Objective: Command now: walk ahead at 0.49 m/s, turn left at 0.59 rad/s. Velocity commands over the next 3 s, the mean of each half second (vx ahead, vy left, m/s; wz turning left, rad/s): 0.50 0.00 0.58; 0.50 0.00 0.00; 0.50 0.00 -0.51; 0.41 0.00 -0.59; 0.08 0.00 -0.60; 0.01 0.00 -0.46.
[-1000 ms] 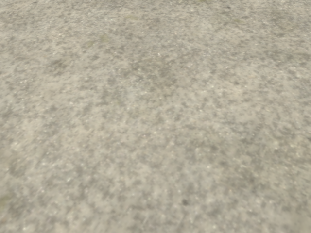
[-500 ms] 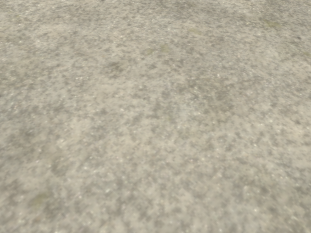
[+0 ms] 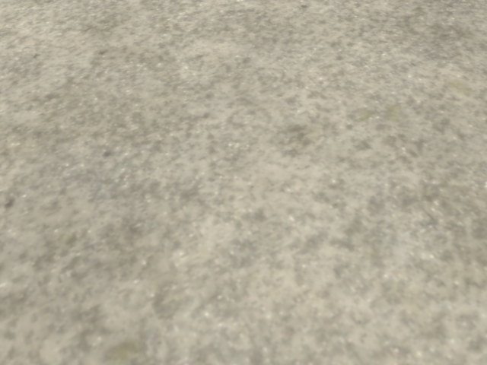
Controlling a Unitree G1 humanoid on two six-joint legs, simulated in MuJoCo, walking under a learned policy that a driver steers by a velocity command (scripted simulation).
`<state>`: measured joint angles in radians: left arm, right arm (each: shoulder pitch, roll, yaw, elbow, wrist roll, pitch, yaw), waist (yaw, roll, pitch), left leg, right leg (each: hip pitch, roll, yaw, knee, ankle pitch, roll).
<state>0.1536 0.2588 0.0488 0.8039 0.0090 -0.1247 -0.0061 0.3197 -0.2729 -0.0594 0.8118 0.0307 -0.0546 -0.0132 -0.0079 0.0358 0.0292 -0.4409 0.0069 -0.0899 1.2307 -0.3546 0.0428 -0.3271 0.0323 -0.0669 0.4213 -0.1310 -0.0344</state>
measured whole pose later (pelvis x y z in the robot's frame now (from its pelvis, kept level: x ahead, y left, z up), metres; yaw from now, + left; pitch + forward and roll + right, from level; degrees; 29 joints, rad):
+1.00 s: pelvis +0.56 +0.13 -0.02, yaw +13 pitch +3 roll +0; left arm 0.11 0.28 0.05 0.72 -0.02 -0.09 -0.06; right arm 0.34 -0.29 -0.05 0.79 -0.01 -0.06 -0.01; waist -0.03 0.00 0.02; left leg -0.11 -0.03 -0.01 0.88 -0.50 0.02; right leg -0.53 0.06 -0.04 0.60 -0.15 -0.09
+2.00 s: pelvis +1.06 +0.14 -0.02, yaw -22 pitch +3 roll +2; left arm 0.09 0.31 0.06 0.57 0.00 -0.03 -0.04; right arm 0.25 -0.31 -0.06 0.79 0.00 -0.06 -0.01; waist -0.05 -0.01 0.08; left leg -0.24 0.04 0.05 1.06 -0.59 -0.05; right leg -0.55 0.04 -0.01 0.63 -0.13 -0.09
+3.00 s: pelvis +1.13 +0.11 +0.00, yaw -53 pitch +1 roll +1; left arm 0.16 0.25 0.04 0.63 0.01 0.02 0.01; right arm 0.18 -0.33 -0.08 0.76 0.00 0.03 -0.03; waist -0.02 0.05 0.04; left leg -0.47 0.06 0.00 1.02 -0.43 -0.09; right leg -0.26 0.03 0.01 0.47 -0.23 -0.05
